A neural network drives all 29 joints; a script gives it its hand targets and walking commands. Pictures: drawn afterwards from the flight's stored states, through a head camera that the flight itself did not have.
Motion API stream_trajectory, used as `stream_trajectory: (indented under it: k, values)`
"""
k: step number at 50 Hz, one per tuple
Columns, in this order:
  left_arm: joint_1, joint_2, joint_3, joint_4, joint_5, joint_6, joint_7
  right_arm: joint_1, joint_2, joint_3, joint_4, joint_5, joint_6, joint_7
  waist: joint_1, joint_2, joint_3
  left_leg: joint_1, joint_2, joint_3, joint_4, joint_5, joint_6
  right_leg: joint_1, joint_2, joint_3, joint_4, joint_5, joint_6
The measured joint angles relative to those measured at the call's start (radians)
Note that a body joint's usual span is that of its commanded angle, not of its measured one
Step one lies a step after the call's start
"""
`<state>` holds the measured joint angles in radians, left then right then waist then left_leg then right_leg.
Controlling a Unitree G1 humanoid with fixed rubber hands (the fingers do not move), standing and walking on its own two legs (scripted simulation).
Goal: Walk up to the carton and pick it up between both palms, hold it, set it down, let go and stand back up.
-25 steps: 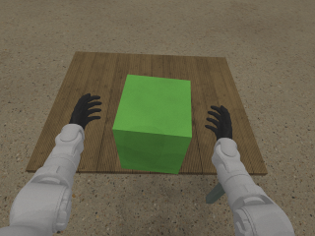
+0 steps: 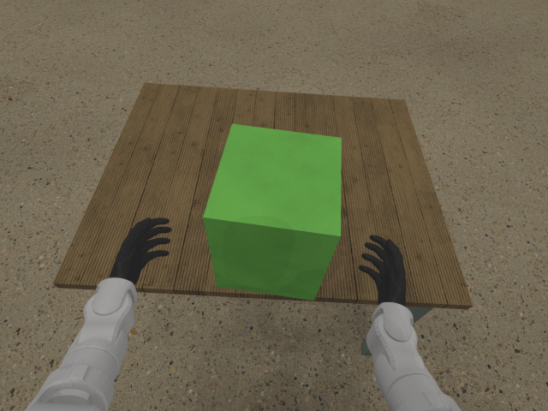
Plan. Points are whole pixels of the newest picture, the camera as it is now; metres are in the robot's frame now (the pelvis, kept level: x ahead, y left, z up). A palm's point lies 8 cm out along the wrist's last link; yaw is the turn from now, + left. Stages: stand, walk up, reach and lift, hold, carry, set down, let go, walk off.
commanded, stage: set down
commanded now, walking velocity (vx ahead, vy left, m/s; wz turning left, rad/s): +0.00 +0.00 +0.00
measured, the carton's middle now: (275, 216) +0.46 -0.02 -0.06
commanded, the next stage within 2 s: let go in 1.50 s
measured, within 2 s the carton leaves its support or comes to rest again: neither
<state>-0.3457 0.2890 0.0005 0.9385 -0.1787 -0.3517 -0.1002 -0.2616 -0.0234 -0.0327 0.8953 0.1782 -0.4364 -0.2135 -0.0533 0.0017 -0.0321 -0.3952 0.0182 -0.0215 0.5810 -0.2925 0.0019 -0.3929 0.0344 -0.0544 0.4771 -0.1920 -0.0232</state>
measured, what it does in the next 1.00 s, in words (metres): stands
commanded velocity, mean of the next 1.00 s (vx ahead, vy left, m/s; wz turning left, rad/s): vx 0.00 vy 0.00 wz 0.00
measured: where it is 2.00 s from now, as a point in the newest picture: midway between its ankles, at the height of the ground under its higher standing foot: outside the picture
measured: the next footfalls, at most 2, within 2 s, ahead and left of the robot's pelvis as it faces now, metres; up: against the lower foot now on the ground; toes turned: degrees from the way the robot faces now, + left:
none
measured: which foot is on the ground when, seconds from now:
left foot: down 0.00-1.00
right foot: down 0.00-1.00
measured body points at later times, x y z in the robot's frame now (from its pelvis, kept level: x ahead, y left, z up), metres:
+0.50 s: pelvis +0.01 +0.00 -0.01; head +0.05 +0.02 +0.44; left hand +0.26 +0.22 -0.05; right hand +0.23 -0.19 -0.05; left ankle +0.00 +0.11 -0.73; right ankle +0.03 -0.11 -0.73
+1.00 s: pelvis +0.03 -0.01 +0.00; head +0.04 +0.00 +0.45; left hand +0.23 +0.22 -0.05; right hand +0.22 -0.20 -0.06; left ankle +0.00 +0.11 -0.73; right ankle +0.03 -0.11 -0.73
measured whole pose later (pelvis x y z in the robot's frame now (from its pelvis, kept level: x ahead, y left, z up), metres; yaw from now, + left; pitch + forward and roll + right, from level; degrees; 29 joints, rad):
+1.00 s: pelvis +0.03 -0.01 +0.00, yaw +0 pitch -3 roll -1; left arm 0.14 0.28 -0.05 0.61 -0.16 -0.26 -0.10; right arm 0.14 -0.07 0.00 0.74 0.12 -0.44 -0.12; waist 0.00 0.01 0.08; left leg -0.14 0.02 -0.01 0.51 -0.33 0.00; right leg -0.16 0.04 -0.03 0.45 -0.25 -0.03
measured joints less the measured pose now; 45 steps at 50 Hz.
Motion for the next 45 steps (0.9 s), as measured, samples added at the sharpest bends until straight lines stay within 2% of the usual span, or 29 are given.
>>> stream_trajectory:
  k: [11,20,32,45]
  values:
    - [0.157,0.015,-0.040,-0.081,-0.033,-0.075,-0.009,0.129,0.019,-0.005,-0.033,-0.022,-0.077,0.019,0.014,-0.002,0.034,0.005,-0.001,-0.007,0.054,-0.032,0.000,0.005,0.000,-0.005,0.059,-0.036,-0.001]
    - [0.266,0.022,-0.060,-0.167,-0.038,-0.091,-0.016,0.215,0.024,-0.002,-0.070,-0.029,-0.109,0.034,0.020,-0.007,0.063,0.031,0.000,-0.010,0.073,-0.051,0.000,0.029,0.001,-0.005,0.080,-0.057,-0.002]
    - [0.370,0.022,-0.070,-0.267,-0.027,-0.040,-0.012,0.316,0.008,0.016,-0.131,-0.034,-0.090,0.058,0.032,-0.006,0.098,0.110,0.000,-0.005,0.045,-0.059,-0.001,0.102,0.003,0.005,0.062,-0.068,-0.001]
    - [0.451,0.007,-0.060,-0.318,0.004,0.054,-0.006,0.378,-0.032,0.029,-0.151,-0.050,-0.033,0.087,0.049,0.008,0.111,0.223,0.002,0.006,-0.037,-0.044,-0.004,0.205,0.007,0.019,-0.004,-0.059,-0.004]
